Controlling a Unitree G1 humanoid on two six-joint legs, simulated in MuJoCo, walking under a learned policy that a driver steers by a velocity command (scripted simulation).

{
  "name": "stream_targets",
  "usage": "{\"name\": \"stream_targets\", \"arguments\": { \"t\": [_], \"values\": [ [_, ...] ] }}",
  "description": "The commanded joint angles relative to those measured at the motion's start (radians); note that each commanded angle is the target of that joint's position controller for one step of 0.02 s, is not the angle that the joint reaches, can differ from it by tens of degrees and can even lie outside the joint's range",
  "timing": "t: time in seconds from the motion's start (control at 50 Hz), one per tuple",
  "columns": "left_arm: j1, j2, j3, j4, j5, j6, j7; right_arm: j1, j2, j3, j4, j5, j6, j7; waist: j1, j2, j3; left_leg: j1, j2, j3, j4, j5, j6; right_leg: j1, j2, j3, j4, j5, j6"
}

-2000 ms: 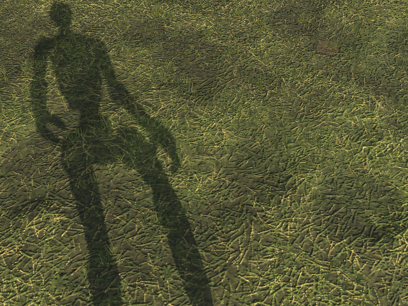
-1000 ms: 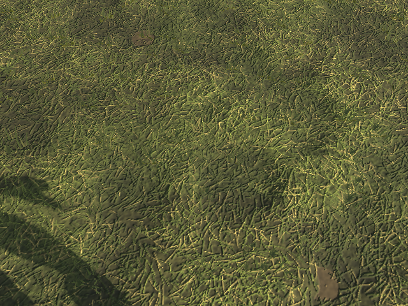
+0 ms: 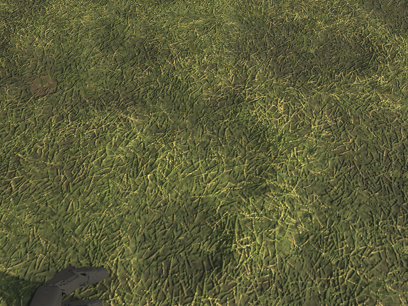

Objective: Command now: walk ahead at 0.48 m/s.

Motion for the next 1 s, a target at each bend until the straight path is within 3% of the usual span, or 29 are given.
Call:
{"name": "stream_targets", "arguments": {
  "t": [0.02,0.04,0.06,0.08,0.1,0.12,0.14,0.16,0.18,0.2,0.24,0.3,0.4,0.5,0.52,0.56,0.58,0.6,0.62,0.64,0.66,0.68,0.7,0.72,0.74,0.8,0.9,0.96,1.0],
  "values": [
    [-0.016,0.125,0.041,-0.072,0.003,-0.019,-0.003,-0.016,-0.205,-0.053,-0.044,0.001,0.004,-0.012,0.089,0.149,-0.013,-0.009,0.271,-0.102,0.094,0.785,0.126,0.119,0.042,-0.03,-0.02,-0.081,-0.052],
    [0.108,0.159,0.061,-0.038,0.004,-0.016,0.006,-0.03,-0.202,-0.051,-0.045,-0.001,0.012,-0.015,0.164,0.146,-0.097,-0.032,0.238,-0.066,0.25,0.94,0.105,0.297,0.071,-0.057,-0.041,-0.076,-0.084],
    [0.275,0.203,0.08,0.003,0.005,-0.01,0.019,-0.034,-0.182,-0.039,-0.058,-0.011,0.015,-0.02,0.24,0.131,-0.215,-0.171,0.199,-0.043,0.468,0.874,0.075,0.572,0.012,-0.004,-0.01,-0.046,-0.126],
    [0.407,0.309,0.102,0.022,0.032,-0.003,0.029,0.065,-0.071,-0.004,-0.095,-0.027,0.002,-0.014,0.218,-0.091,-0.4,-0.55,0.065,-0.004,0.876,0.397,0.011,0.994,-0.269,0.4,0.013,-0.113,-0.263],
    [0.426,0.255,0.089,0.039,0.016,0.0,0.025,0.101,-0.054,0.007,-0.075,-0.009,-0.019,-0.008,0.211,-0.229,-0.514,-0.724,-0.039,-0.119,1.08,-0.208,-0.009,1.073,-0.374,0.756,-0.166,-0.285,-0.345],
    [0.358,0.193,0.07,0.036,0.006,0.003,0.029,-0.012,-0.156,-0.021,-0.097,0.021,-0.033,0.0,0.221,-0.139,-0.328,-0.832,0.03,-0.143,1.14,-0.178,0.0,0.939,-0.331,0.643,-0.211,-0.372,-0.29],
    [0.294,0.167,0.061,0.031,0.005,0.006,0.033,-0.1,-0.161,-0.021,-0.125,0.03,-0.042,0.003,0.199,-0.074,-0.198,-0.842,0.081,-0.105,1.106,-0.093,0.009,0.784,-0.289,0.496,-0.232,-0.335,-0.254],
    [0.238,0.144,0.052,0.03,0.012,0.005,0.03,-0.141,-0.146,-0.019,-0.132,0.015,-0.043,0.001,0.163,-0.006,-0.111,-0.815,0.118,-0.083,1.039,-0.021,0.005,0.635,-0.244,0.403,-0.268,-0.241,-0.235],
    [0.202,0.119,0.045,0.026,0.023,-0.001,0.027,-0.138,-0.141,-0.025,-0.127,-0.001,-0.035,-0.002,0.129,-0.016,-0.078,-0.763,0.149,-0.086,0.984,0.031,0.0,0.539,-0.206,0.335,-0.298,-0.168,-0.224],
    [0.183,0.115,0.045,0.027,0.028,-0.005,0.027,-0.108,-0.123,-0.022,-0.118,-0.004,-0.025,0.0,0.102,-0.039,-0.071,-0.711,0.161,-0.087,0.967,0.061,-0.008,0.477,-0.188,0.302,-0.331,-0.139,-0.228],
    [0.179,0.122,0.049,0.045,0.018,-0.021,0.025,-0.082,-0.09,-0.016,-0.108,-0.008,-0.005,-0.003,0.076,-0.041,-0.057,-0.682,0.171,-0.073,0.923,0.083,-0.029,0.404,-0.178,0.239,-0.377,-0.074,-0.247],
    [0.199,0.145,0.057,0.079,0.023,-0.033,0.034,-0.165,-0.081,-0.012,-0.135,-0.012,0.005,-0.007,0.091,-0.023,-0.003,-0.757,0.184,-0.076,0.797,0.222,-0.054,0.391,-0.173,0.134,-0.42,-0.025,-0.24],
    [0.256,0.18,0.06,0.12,0.021,-0.029,0.044,-0.325,-0.051,-0.001,-0.179,-0.001,-0.01,0.016,0.163,0.0,0.028,-0.728,0.137,-0.04,0.502,0.466,-0.031,0.45,-0.155,-0.01,-0.431,-0.001,-0.182],
    [0.317,0.198,0.068,0.167,0.007,0.003,0.05,-0.432,-0.054,-0.001,-0.249,0.002,-0.011,0.048,0.195,0.011,0.054,-0.817,0.112,-0.027,0.388,0.385,0.016,0.67,-0.224,-0.048,-0.364,0.068,-0.154],
    [0.316,0.204,0.07,0.17,0.004,0.012,0.053,-0.435,-0.058,-0.003,-0.261,0.0,-0.01,0.055,0.189,0.005,0.049,-0.814,0.1,-0.01,0.378,0.333,0.03,0.704,-0.233,-0.058,-0.33,0.14,-0.144],
    [0.294,0.23,0.078,0.162,0.003,0.028,0.063,-0.381,-0.088,-0.019,-0.27,-0.004,-0.005,0.06,0.144,-0.029,-0.011,-0.702,0.043,0.052,0.378,0.222,0.064,0.734,-0.229,-0.093,-0.194,0.47,-0.116],
    [0.281,0.239,0.08,0.155,0.005,0.038,0.07,-0.281,-0.121,-0.039,-0.254,-0.005,0.0,0.058,0.085,-0.036,-0.078,-0.566,0.001,0.081,0.366,0.202,0.087,0.719,-0.212,-0.12,-0.046,0.623,-0.097],
    [0.277,0.224,0.073,0.145,0.008,0.044,0.079,-0.124,-0.173,-0.071,-0.216,-0.001,0.004,0.047,0.004,-0.01,-0.166,-0.331,-0.033,0.076,0.327,0.248,0.122,0.619,-0.171,-0.158,0.173,0.626,-0.063],
    [0.309,0.168,0.051,0.108,0.028,0.032,0.084,0.016,-0.269,-0.102,-0.197,-0.002,0.015,0.028,-0.029,0.131,-0.283,0.009,0.155,-0.235,0.321,0.244,0.213,0.312,-0.1,-0.177,0.516,0.289,-0.016],
    [0.364,0.074,0.016,0.078,0.039,-0.002,0.066,-0.023,-0.302,-0.099,-0.221,0.005,0.008,0.029,0.054,0.329,-0.394,0.271,0.36,-0.792,0.163,0.118,0.393,-0.059,0.119,-0.039,0.834,-0.56,0.035],
    [0.291,0.179,0.039,0.071,0.012,-0.036,0.045,-0.01,-0.212,-0.075,-0.231,-0.002,0.004,0.031,-0.006,0.21,-0.405,0.285,0.35,-0.783,0.111,0.046,0.355,-0.163,0.053,0.127,0.887,-0.55,0.016],
    [0.211,0.189,0.039,0.042,-0.018,-0.052,0.036,-0.04,-0.178,-0.065,-0.229,-0.011,0.0,0.028,-0.003,0.153,-0.271,0.171,0.313,-0.625,0.108,0.099,0.315,-0.195,0.013,0.106,0.854,-0.48,-0.001],
    [0.182,0.166,0.033,0.032,-0.005,-0.06,0.041,-0.098,-0.171,-0.064,-0.233,-0.012,-0.002,0.028,0.041,0.039,-0.174,0.017,0.269,-0.516,0.098,0.209,0.288,-0.175,-0.029,0.094,0.752,-0.413,-0.003],
    [0.172,0.175,0.041,0.035,0.016,-0.055,0.048,-0.148,-0.142,-0.055,-0.245,-0.015,-0.004,0.026,0.071,0.027,-0.133,-0.087,0.238,-0.443,0.084,0.324,0.272,-0.119,-0.059,0.091,0.663,-0.374,0.004],
    [0.187,0.173,0.044,0.034,0.023,-0.044,0.048,-0.175,-0.135,-0.05,-0.259,-0.023,-0.004,0.023,0.101,0.054,-0.113,-0.165,0.216,-0.416,0.06,0.389,0.273,-0.063,-0.069,0.092,0.633,-0.352,0.015],
    [0.204,0.14,0.038,0.035,0.036,-0.015,0.054,-0.181,-0.15,-0.055,-0.25,-0.015,-0.008,0.011,0.125,0.07,-0.086,-0.286,0.187,-0.344,0.02,0.48,0.289,-0.021,-0.063,0.067,0.518,-0.305,0.068],
    [0.018,0.093,0.019,-0.009,0.032,-0.016,0.051,-0.125,-0.179,-0.066,-0.215,-0.004,0.006,-0.015,0.061,0.101,-0.042,-0.371,0.104,-0.256,0.031,0.362,0.213,0.05,-0.003,0.05,0.15,0.009,0.101],
    [-0.056,0.106,0.023,-0.032,0.017,-0.026,0.041,-0.08,-0.187,-0.07,-0.188,0.003,0.014,-0.017,0.033,0.117,-0.037,-0.348,0.121,-0.312,0.062,0.286,0.192,0.102,0.029,0.063,0.042,0.064,0.09],
    [-0.065,0.131,0.034,-0.039,0.013,-0.034,0.035,-0.067,-0.174,-0.068,-0.178,0.007,0.02,-0.019,0.038,0.128,-0.041,-0.284,0.141,-0.374,0.114,0.25,0.181,0.115,0.035,0.087,-0.015,0.019,0.073]
  ]
}}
